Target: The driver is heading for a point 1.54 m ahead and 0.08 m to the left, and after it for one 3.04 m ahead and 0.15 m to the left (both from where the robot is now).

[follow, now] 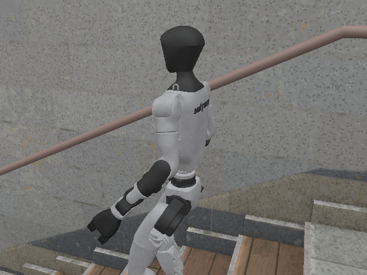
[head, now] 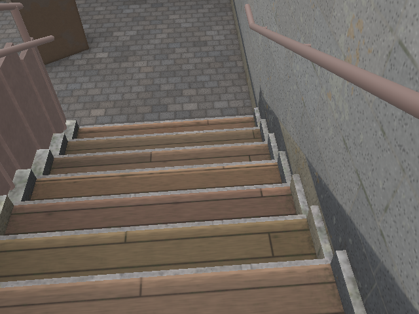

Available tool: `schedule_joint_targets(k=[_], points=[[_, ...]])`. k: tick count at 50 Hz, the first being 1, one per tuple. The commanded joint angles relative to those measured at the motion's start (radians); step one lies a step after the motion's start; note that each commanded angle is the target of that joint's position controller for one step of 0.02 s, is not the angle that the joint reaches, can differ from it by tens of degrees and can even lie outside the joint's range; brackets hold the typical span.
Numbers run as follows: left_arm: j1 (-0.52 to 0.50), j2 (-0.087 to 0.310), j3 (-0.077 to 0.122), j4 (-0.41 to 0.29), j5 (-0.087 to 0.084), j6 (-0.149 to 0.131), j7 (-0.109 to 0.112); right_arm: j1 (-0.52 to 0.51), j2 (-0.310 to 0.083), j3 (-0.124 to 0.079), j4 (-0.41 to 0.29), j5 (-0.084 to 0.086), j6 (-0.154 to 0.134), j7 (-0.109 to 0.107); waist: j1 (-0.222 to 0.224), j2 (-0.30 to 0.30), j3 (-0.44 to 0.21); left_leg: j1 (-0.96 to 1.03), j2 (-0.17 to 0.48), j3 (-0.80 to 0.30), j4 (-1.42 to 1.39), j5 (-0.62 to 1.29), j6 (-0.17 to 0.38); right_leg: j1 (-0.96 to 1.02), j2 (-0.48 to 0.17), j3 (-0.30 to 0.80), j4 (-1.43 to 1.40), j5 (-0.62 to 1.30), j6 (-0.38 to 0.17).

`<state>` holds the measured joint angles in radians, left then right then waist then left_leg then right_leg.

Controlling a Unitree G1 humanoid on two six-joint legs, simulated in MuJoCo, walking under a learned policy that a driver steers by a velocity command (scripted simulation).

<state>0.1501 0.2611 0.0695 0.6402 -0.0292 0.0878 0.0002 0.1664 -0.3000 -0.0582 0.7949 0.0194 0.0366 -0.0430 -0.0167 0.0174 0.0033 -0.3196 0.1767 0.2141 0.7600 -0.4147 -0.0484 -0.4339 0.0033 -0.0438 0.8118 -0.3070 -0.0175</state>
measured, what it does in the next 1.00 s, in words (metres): steps on the spot: left foot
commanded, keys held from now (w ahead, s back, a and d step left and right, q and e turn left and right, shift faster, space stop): e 0.18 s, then q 0.76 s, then no key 0.02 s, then e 0.04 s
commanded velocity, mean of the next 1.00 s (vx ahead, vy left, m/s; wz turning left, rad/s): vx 0.01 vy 0.00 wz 0.11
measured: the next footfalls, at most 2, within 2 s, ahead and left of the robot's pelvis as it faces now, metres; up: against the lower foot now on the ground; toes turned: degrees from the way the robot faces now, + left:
left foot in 0.52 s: +0.03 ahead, +0.16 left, +0.00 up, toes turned -2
right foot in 1.16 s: +0.06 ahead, -0.06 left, +0.00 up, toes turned +15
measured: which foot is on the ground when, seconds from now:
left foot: down 0.00-0.00, up 0.02-0.50, down 0.52-1.00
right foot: down 0.00-0.72, up 0.74-1.00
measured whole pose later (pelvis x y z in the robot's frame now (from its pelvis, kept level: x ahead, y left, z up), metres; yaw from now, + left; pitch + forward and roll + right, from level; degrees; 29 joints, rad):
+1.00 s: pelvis +0.00 +0.06 +0.02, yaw +12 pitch +2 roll -2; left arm 0.10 0.28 0.06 0.67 0.03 0.05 0.04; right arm 0.26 -0.23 -0.02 0.61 0.02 0.09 -0.06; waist -0.02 -0.03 0.00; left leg -0.34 -0.12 -0.23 0.60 -0.27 0.05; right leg -0.66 0.03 0.09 1.17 -0.26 0.07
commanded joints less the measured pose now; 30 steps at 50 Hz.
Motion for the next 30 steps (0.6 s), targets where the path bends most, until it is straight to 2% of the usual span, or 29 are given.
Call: schedule_joint_targets(k=[1,2,3,4,5,6,7,8,9,10,11,13,14,15,16,17,18,19,20,21,22,23,24,25,26,27,28,29,30], points=[[0.098,0.276,0.077,-0.052,0.008,-0.023,-0.004,0.094,-0.039,-0.015,-0.068,-0.042,0.02,-0.008,-0.031,-0.305,-0.052,-0.369,-0.008,-0.044,0.465,-0.215,0.017,0.4,-0.202,0.471,-0.273,0.66,-0.153],[0.152,0.241,0.05,-0.061,0.033,-0.044,-0.032,-0.034,-0.062,-0.012,-0.118,-0.046,-0.004,0.006,0.061,-0.329,-0.198,-0.492,-0.144,-0.303,0.602,-0.323,-0.037,0.443,-0.37,0.754,-0.37,0.867,-0.347],[0.171,0.207,0.044,-0.029,0.054,-0.064,-0.047,-0.116,-0.106,-0.034,-0.158,-0.004,-0.007,-0.007,0.081,-0.219,-0.136,-0.546,-0.162,-0.369,0.65,-0.303,-0.041,0.399,-0.333,0.722,-0.371,0.698,-0.397],[0.121,0.191,0.041,-0.025,0.032,-0.067,-0.032,-0.113,-0.131,-0.051,-0.155,-0.002,-0.005,-0.024,0.052,-0.169,-0.068,-0.595,-0.164,-0.369,0.672,-0.232,-0.031,0.377,-0.296,0.65,-0.359,0.563,-0.366],[0.081,0.152,0.029,-0.033,0.011,-0.067,-0.005,-0.089,-0.099,-0.046,-0.135,-0.023,0.008,-0.039,0.041,-0.091,-0.04,-0.612,-0.164,-0.352,0.668,-0.138,-0.04,0.34,-0.26,0.573,-0.344,0.469,-0.314],[0.041,0.143,0.026,-0.037,0.013,-0.067,0.01,-0.065,-0.093,-0.045,-0.128,-0.039,0.02,-0.047,0.023,-0.071,-0.043,-0.558,-0.145,-0.355,0.64,-0.064,-0.045,0.269,-0.238,0.512,-0.31,0.49,-0.285],[0.011,0.141,0.024,-0.04,0.026,-0.063,0.016,-0.043,-0.083,-0.042,-0.134,-0.047,0.028,-0.048,0.008,-0.054,-0.071,-0.496,-0.157,-0.342,0.673,-0.013,-0.05,0.215,-0.208,0.488,-0.292,0.548,-0.27],[0.002,0.128,0.014,-0.043,0.026,-0.058,0.021,-0.033,-0.07,-0.041,-0.145,-0.041,0.029,-0.041,-0.001,-0.042,-0.097,-0.472,-0.168,-0.331,0.687,0.037,-0.051,0.206,-0.194,0.465,-0.284,0.589,-0.262],[0.005,0.121,0.005,-0.045,0.04,-0.058,0.021,-0.032,-0.04,-0.034,-0.162,-0.043,0.024,-0.032,-0.007,-0.065,-0.126,-0.455,-0.176,-0.327,0.691,0.045,-0.05,0.215,-0.194,0.468,-0.281,0.648,-0.279],[0.008,0.112,-0.001,-0.021,0.046,-0.061,0.028,-0.013,-0.023,-0.026,-0.16,-0.046,0.022,-0.027,-0.017,-0.046,-0.16,-0.444,-0.172,-0.337,0.69,0.068,-0.049,0.245,-0.21,0.455,-0.277,0.708,-0.283],[0.023,0.068,-0.02,-0.006,0.046,-0.057,0.029,0.002,-0.022,-0.022,-0.158,-0.045,0.015,-0.018,-0.014,-0.026,-0.172,-0.411,-0.166,-0.351,0.67,0.093,-0.046,0.247,-0.213,0.427,-0.27,0.717,-0.281],[0.045,0.017,-0.043,0.045,0.035,-0.051,0.035,0.042,0.014,-0.012,-0.147,-0.033,0.018,0.001,-0.027,-0.068,-0.179,-0.369,-0.155,-0.36,0.597,0.13,-0.043,0.254,-0.188,0.374,-0.263,0.679,-0.259],[0.049,0.006,-0.052,0.06,0.05,-0.051,0.032,0.042,0.016,-0.011,-0.143,-0.026,0.025,0.011,-0.018,-0.069,-0.176,-0.331,-0.168,-0.371,0.559,0.143,-0.047,0.237,-0.187,0.348,-0.266,0.671,-0.24],[0.054,0.0,-0.058,0.079,0.058,-0.057,0.029,0.075,0.019,-0.013,-0.113,-0.019,0.025,0.019,-0.025,-0.06,-0.182,-0.232,-0.196,-0.383,0.531,0.205,-0.05,0.186,-0.169,0.314,-0.266,0.691,-0.22],[0.048,-0.004,-0.062,0.097,0.062,-0.06,0.026,0.1,0.033,-0.01,-0.101,-0.017,0.027,0.025,-0.034,-0.091,-0.17,-0.179,-0.208,-0.392,0.481,0.204,-0.053,0.161,-0.168,0.286,-0.28,0.655,-0.204],[0.04,-0.002,-0.063,0.109,0.063,-0.061,0.031,0.107,0.044,-0.006,-0.093,-0.019,0.03,0.025,-0.037,-0.132,-0.145,-0.138,-0.211,-0.393,0.428,0.194,-0.052,0.135,-0.17,0.27,-0.296,0.595,-0.194],[0.046,-0.007,-0.063,0.124,0.054,-0.06,0.038,0.124,0.051,-0.003,-0.084,-0.025,0.029,0.02,-0.037,-0.171,-0.114,-0.121,-0.208,-0.381,0.389,0.165,-0.049,0.122,-0.169,0.277,-0.318,0.477,-0.191],[0.041,0.001,-0.06,0.131,0.059,-0.059,0.043,0.135,0.043,-0.004,-0.073,-0.024,0.026,0.014,-0.033,-0.188,-0.086,-0.089,-0.206,-0.367,0.339,0.13,-0.047,0.096,-0.171,0.275,-0.343,0.376,-0.18],[0.032,0.001,-0.058,0.136,0.056,-0.052,0.048,0.09,0.045,0.003,-0.1,-0.021,0.024,0.011,-0.018,-0.229,-0.015,-0.149,-0.177,-0.367,0.175,0.01,-0.035,0.138,-0.186,0.307,-0.382,0.262,-0.164],[0.042,0.012,-0.052,0.132,0.053,-0.053,0.053,0.048,0.022,0.0,-0.104,-0.023,0.019,0.01,0.015,-0.214,0.017,-0.134,-0.164,-0.35,0.114,-0.011,-0.038,0.141,-0.206,0.345,-0.41,0.211,-0.149],[0.034,0.031,-0.044,0.114,0.056,-0.056,0.048,0.041,-0.002,-0.003,-0.105,-0.022,0.02,0.004,0.035,-0.226,0.027,-0.116,-0.162,-0.319,0.064,-0.035,-0.039,0.151,-0.201,0.34,-0.412,0.163,-0.152],[0.02,0.059,-0.031,0.113,0.05,-0.065,0.044,0.056,0.004,-0.003,-0.101,-0.02,0.023,-0.002,0.026,-0.248,0.02,-0.083,-0.163,-0.304,0.006,-0.006,-0.034,0.145,-0.195,0.336,-0.397,0.163,-0.158],[0.025,0.049,-0.03,0.113,0.04,-0.069,0.035,0.089,0.009,-0.003,-0.089,-0.018,0.017,-0.003,0.018,-0.239,0.027,-0.046,-0.166,-0.294,-0.087,0.039,-0.022,0.15,-0.183,0.326,-0.397,0.177,-0.155],[0.026,0.051,-0.022,0.117,0.015,-0.075,0.035,0.122,-0.002,-0.01,-0.08,-0.008,0.012,-0.01,0.009,-0.187,0.034,-0.013,-0.168,-0.278,-0.157,0.145,-0.01,0.152,-0.175,0.318,-0.39,0.177,-0.134],[0.037,0.066,-0.012,0.123,0.012,-0.083,0.037,0.146,-0.004,-0.008,-0.077,-0.021,0.012,-0.009,0.002,-0.141,0.013,0.018,-0.172,-0.296,-0.191,0.219,0.007,0.173,-0.17,0.318,-0.364,0.223,-0.128],[0.032,0.067,-0.01,0.097,0.016,-0.082,0.043,0.112,-0.038,-0.017,-0.087,-0.017,0.02,-0.006,0.029,-0.052,-0.014,0.001,-0.173,-0.326,-0.15,0.351,0.028,0.207,-0.154,0.324,-0.338,0.265,-0.12],[0.03,0.086,-0.004,0.079,0.018,-0.074,0.045,0.109,-0.046,-0.022,-0.101,-0.013,0.027,-0.002,0.053,-0.036,-0.068,-0.032,-0.173,-0.356,-0.113,0.421,0.044,0.268,-0.138,0.276,-0.304,0.287,-0.112],[0.025,0.109,0.006,0.077,0.022,-0.062,0.049,0.118,-0.031,-0.021,-0.115,-0.002,0.029,0.002,0.047,-0.036,-0.1,-0.067,-0.181,-0.37,-0.095,0.424,0.062,0.302,-0.143,0.251,-0.283,0.309,-0.113],[0.033,0.108,0.007,0.07,0.042,-0.057,0.058,0.096,-0.009,-0.018,-0.128,0.0,0.037,0.001,0.057,-0.04,-0.112,-0.098,-0.191,-0.366,-0.069,0.394,0.068,0.305,-0.157,0.225,-0.283,0.289,-0.108]])
Velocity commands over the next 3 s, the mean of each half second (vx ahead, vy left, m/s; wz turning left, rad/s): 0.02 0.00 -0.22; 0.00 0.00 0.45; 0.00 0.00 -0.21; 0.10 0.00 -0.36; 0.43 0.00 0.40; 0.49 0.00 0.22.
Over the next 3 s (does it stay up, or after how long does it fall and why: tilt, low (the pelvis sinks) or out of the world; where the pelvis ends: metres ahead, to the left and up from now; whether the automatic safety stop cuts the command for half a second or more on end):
stays up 0.61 -0.01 -0.31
